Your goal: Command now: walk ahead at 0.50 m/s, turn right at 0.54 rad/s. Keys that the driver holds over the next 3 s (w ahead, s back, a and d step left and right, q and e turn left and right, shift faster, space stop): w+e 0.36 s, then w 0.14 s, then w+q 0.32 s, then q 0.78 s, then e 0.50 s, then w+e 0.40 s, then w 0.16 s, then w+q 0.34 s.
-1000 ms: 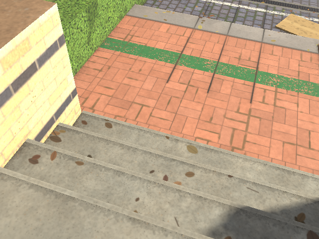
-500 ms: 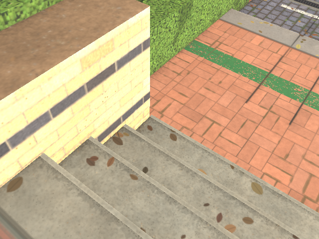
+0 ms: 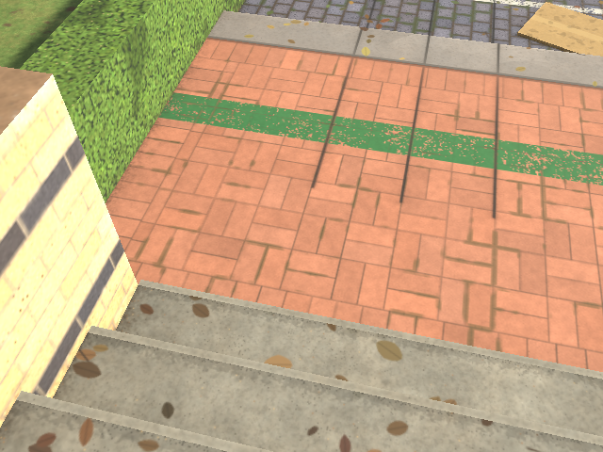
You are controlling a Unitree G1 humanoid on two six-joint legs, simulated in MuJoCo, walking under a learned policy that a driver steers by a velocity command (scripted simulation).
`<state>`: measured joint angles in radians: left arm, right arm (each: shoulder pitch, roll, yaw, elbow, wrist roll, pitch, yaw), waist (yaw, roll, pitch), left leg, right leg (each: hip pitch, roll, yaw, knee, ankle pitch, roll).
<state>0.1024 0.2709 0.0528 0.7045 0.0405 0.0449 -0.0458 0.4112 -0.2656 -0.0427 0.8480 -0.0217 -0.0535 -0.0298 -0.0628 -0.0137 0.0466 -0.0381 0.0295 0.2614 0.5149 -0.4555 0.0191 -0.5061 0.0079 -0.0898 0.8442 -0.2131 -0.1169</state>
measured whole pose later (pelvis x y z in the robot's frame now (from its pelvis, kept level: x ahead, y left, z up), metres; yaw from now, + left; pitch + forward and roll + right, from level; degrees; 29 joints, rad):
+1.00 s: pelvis +0.47 -0.10 -0.28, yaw -6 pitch +1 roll +4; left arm 0.13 0.23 -0.04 0.70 0.07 -0.07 -0.05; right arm 0.61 -0.16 0.04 0.92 -0.07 -0.08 0.04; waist -0.14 -0.08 -0.06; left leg -0.36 -0.13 -0.11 1.33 -0.87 0.00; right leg -0.35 -0.07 0.00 0.30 0.24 -0.07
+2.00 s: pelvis +0.61 -0.07 -0.33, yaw +12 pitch +4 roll +0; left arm 0.36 0.21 0.03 0.84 0.05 -0.03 0.04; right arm 0.26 -0.21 -0.03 0.79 -0.01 -0.08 -0.03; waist -0.04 0.01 -0.06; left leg -0.45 0.07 0.13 0.74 -0.35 0.04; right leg -0.43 -0.02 -0.03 0.89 -0.47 0.09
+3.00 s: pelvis +0.95 -0.12 -0.50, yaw -3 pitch +1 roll -1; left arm 0.39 0.22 0.01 0.95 0.12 -0.08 -0.05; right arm 0.39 -0.24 0.00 0.91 -0.07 -0.10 0.09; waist 0.02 0.03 -0.05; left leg -0.77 -0.04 -0.11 1.82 -0.40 0.07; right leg -0.30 0.05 -0.10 0.75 -0.48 -0.06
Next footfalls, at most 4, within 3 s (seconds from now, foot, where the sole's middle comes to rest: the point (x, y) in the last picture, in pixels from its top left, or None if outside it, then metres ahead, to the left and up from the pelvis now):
0.04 right None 0.09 -0.06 -0.76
0.54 left None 0.38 0.07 -0.92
0.98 right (384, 441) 0.60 -0.22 -1.08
1.56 left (280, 431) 0.64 0.06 -1.08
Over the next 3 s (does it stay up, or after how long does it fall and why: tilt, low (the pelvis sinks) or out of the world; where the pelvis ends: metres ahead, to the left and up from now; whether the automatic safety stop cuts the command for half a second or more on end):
stays up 0.95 -0.12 -0.50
